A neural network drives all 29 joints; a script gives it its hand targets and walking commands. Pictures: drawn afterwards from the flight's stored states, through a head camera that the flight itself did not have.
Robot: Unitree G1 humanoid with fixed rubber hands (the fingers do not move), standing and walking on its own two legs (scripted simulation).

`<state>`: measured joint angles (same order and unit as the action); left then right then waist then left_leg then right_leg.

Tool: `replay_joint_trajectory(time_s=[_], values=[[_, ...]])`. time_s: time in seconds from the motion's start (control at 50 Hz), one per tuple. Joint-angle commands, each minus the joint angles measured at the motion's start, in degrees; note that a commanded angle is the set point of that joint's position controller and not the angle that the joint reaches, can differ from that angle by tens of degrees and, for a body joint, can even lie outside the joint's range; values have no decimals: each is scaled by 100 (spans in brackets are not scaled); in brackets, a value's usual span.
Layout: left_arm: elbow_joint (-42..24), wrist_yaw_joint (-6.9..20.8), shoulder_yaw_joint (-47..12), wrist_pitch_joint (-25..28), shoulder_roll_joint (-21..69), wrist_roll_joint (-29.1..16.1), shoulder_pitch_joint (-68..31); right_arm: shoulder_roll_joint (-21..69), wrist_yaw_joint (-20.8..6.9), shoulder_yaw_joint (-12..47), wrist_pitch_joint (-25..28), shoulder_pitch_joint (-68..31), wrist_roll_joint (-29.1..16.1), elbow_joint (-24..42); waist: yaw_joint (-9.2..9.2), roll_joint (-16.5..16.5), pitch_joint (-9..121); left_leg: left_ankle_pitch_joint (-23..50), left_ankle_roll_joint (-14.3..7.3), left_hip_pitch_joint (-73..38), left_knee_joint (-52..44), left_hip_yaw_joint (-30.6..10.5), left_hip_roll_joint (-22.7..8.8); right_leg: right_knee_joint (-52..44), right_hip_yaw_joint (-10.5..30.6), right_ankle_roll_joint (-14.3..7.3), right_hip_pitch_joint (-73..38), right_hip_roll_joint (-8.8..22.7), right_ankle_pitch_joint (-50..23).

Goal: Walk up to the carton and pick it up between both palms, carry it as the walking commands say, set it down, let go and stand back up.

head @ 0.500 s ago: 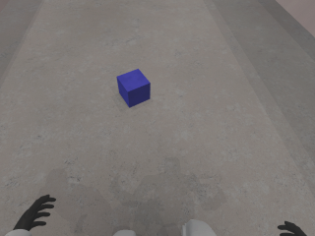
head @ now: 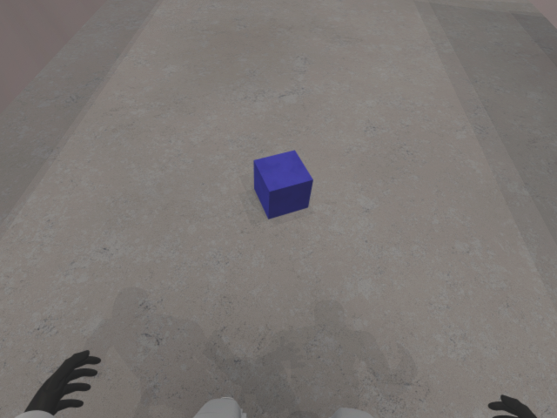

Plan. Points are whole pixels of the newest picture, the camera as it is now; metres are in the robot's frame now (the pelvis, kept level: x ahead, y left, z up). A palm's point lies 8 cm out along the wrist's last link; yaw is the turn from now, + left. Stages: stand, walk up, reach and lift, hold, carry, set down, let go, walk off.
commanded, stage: walk up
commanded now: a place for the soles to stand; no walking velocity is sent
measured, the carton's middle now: (281, 184) +1.08 -0.03 -0.66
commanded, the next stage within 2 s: none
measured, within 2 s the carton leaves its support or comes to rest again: neither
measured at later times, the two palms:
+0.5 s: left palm (86, 348) +0.21 +0.29 -0.06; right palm (529, 359) +0.21 -0.37 -0.06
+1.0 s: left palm (132, 299) +0.29 +0.25 -0.06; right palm (526, 296) +0.31 -0.42 -0.07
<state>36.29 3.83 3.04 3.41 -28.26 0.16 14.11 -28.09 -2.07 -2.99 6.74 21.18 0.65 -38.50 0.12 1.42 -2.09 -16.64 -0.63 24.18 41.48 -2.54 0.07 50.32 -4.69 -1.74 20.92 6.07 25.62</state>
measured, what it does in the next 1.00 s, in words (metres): walks ahead: right foot, then left foot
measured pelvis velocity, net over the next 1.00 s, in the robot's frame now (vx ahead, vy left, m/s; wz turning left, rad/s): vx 0.21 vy -0.09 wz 0.10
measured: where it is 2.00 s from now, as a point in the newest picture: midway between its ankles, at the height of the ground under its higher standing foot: (314, 339)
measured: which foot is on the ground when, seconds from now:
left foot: down 0.00-0.28, up 0.30-0.54, down 0.56-0.88, up 0.90-1.00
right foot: up 0.00-0.26, down 0.28-0.58, up 0.60-0.86, down 0.88-1.00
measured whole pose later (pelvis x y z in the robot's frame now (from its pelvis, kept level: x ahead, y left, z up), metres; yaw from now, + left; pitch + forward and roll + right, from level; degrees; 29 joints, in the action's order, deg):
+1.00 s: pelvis +0.21 -0.09 -0.01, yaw +6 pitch -1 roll +1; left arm 36.2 4.0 3.2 2.7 -27.8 0.2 16.4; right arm -29.4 1.0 -2.0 5.8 22.8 0.7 -39.4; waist 0.6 1.4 -2.1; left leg -22.8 -0.8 28.7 63.0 -2.2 -1.4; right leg 45.3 -1.6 0.0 23.2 3.6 21.1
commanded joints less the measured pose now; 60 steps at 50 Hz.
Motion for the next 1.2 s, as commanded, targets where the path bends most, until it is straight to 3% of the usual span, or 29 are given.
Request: replay_joint_trajectory(time_s=[0.0, 0.06, 0.16, 0.22, 0.24, 0.26, 0.28, 0.32, 0.38, 0.42, 0.5, 0.52, 0.54, 0.56, 0.58, 0.66, 0.76, 0.82, 0.84, 0.86, 0.88, 0.92, 1.0, 1.06, 1.1, 1.12, 1.14, 1.16, 1.18], values=[[-595, -84, 403, 38, -1026, 116, -754, -1768, 327, -603, 211, 1252, -106, -170, -472, -305, 322, 1433, -1388, -2806, -1468, -3183, -1635, 1501, 919, -55, 2934, 5, 401], [-517, -45, 412, 59, -849, 118, -586, -1520, 313, -509, 164, 937, -16, -112, -383, -807, 415, 2686, -1383, -2406, -1311, -2092, -1275, 558, 661, 63, 2272, -111, 471], [-521, 19, 441, 77, -754, 138, -713, -1586, 278, -521, 126, 645, -13, -5, -326, -907, 410, 1693, -1499, -1519, -1355, -1907, -1378, -266, 485, 31, 1506, -178, -19], [-280, 13, 515, 174, -805, 147, 3, -1479, 226, -424, 58, 50, -58, 150, 225, -702, 431, 1356, -1137, -204, -670, -1169, -1048, -1800, 190, -63, -504, -513, -771], [-52, -48, 640, 231, -1115, 206, 804, -1057, 221, -271, 55, 140, -82, 177, 596, 45, 929, 1302, -793, 384, 694, -631, -582, -2259, 572, -216, -1914, -449, -838], [-8, -129, 826, 264, -1791, 279, 1324, -401, 230, -42, 109, 312, -121, 282, 854, 1770, 1172, -237, -357, 1722, 2348, -65, 155, -2822, 2783, -533, -2710, 1170, -237], [-89, -153, 756, 247, -1875, 208, 1020, -665, 325, -46, 98, 53, -133, 217, 649, 1409, 806, -1339, -291, 2510, 2727, 78, 288, -3169, 3737, -994, -2409, 1899, -206], [-113, -122, 619, 197, -1492, 60, 380, -1193, 267, -217, 7, -88, -88, -56, 308, 265, -29, -562, -348, 2187, 2606, -192, -279, -3375, 2794, -845, -1309, 1405, 1028], [-172, -41, 600, 132, -1354, 97, 181, -1052, 90, -247, -26, 190, -105, -215, 298, 1119, -508, -276, -94, 1463, 1341, 331, -369, -3409, 1537, -966, -517, 872, 779], [-200, 2, 620, 90, -1444, 132, 311, -1036, 53, -267, -13, 54, -75, -221, 377, 1265, -493, -492, -13, 1159, 869, 598, -281, -3407, 1455, -1139, -367, 955, 768], [-356, 73, 516, -48, -1340, 129, -172, -981, 117, -350, 126, 796, -62, -449, -68, 819, 50, 180, 7, -805, -793, 1146, 154, -2010, 629, -924, 227, 571, 448], [-390, 48, 398, -89, -973, 140, -38, -1184, 212, -467, 186, 1302, -25, -631, -268, -21, 524, 74, -62, -1765, -1059, 983, 312, -706, 272, -728, 524, 269, 204], [-569, 8, 293, -62, -584, 107, -58, -1664, 326, -625, 228, 1861, 75, -664, -612, -1215, 990, -899, -532, -2953, -1440, -1197, -748, 957, 136, -347, 1792, -35, -237], [-767, -40, 309, -73, -528, 103, -243, -2182, 403, -665, 248, 1585, 125, -357, -520, -1877, 787, -1324, -1139, -3049, -2211, -4137, -2030, 1790, 521, -35, 3268, -573, 629], [-648, -77, 466, -147, -1156, 192, -569, -2109, 455, -633, 221, 1275, -22, -167, -516, -561, 544, -1416, -1562, -2437, -2106, -4231, -2183, 1778, 1157, -35, 2985, -112, 586], [-410, 30, 509, -110, -999, 175, -319, -1689, 428, -538, 182, 781, 38, -144, -221, -729, 178, -26, -1397, -1675, -1702, -2312, -1451, 775, 846, 59, 2350, -10, 541], [-384, 87, 539, -75, -894, 167, -332, -1795, 366, -560, 143, 685, 57, -125, -289, -1092, 346, -160, -1476, -1007, -1545, -1887, -1403, -13, 469, 69, 1550, -106, 154], [-131, 63, 614, 30, -947, 161, 430, -1658, 315, -461, 41, 44, 15, 47, 336, -854, 441, -62, -1106, 261, -694, -1028, -1065, -1523, 98, -48, -543, -470, -430], [146, -15, 714, 107, -1160, 199, 1291, -1158, 316, -292, 17, 209, 27, 51, 701, 36, 842, 195, -792, 810, 850, -430, -612, -2093, 481, -96, -1851, -491, -368], [154, -110, 883, 150, -1869, 302, 1673, -435, 331, -33, 66, 280, -38, 166, 967, 1867, 768, -966, -317, 2206, 2566, 56, 292, -2884, 2906, -353, -2358, 1050, 346], [-27, -152, 816, 160, -1994, 235, 1156, -701, 445, -36, 60, -56, -82, 221, 714, 1412, 466, -1392, -210, 2909, 2963, 21, 353, -3308, 4055, -779, -1948, 1821, 335], [-53, -118, 647, 101, -1565, 68, 525, -1279, 387, -205, -24, -153, -108, -98, 402, 249, -204, -464, -311, 2441, 2792, -283, -204, -3450, 2954, -566, -1136, 1204, 1083], [-134, -48, 649, 24, -1434, 112, 573, -1109, 218, -226, -16, 179, -119, -214, 427, 1329, -395, -460, -42, 1590, 1193, 458, -233, -3064, 1660, -1032, -829, 744, 9], [-215, 7, 609, -51, -1488, 139, 498, -997, 200, -221, 60, 58, -115, -198, 435, 1371, -278, -615, -14, 826, 238, 798, -109, -2777, 1374, -1209, -590, 763, -251], [-302, 39, 532, -119, -1383, 94, 180, -941, 256, -270, 146, 654, -102, -364, 52, 1051, 101, 168, -25, -501, -832, 1221, 187, -1859, 839, -1010, -117, 552, -747], [-356, 17, 418, -145, -1048, 106, 243, -1116, 343, -377, 193, 1171, -52, -563, -149, 282, 572, 168, -51, -1516, -1055, 1129, 376, -643, 519, -800, 239, 304, -1099], [-534, -18, 303, -105, -670, 84, 217, -1533, 446, -530, 232, 1792, 31, -639, -501, -785, 1091, -295, -409, -2771, -1194, -466, -507, 836, 310, -404, 1377, 141, -1228], [-775, -35, 298, -97, -482, 93, 35, -2126, 514, -616, 238, 1752, 99, -398, -533, -1893, 1123, -875, -1140, -3283, -1860, -3701, -2054, 1880, 516, -26, 3081, -489, 665], [-677, -81, 465, -196, -1155, 182, -334, -2224, 557, -623, 204, 1374, -35, -189, -544, -620, 811, -1374, -1724, -2696, -1987, -4240, -2373, 1898, 1122, -40, 3096, -187, 739]])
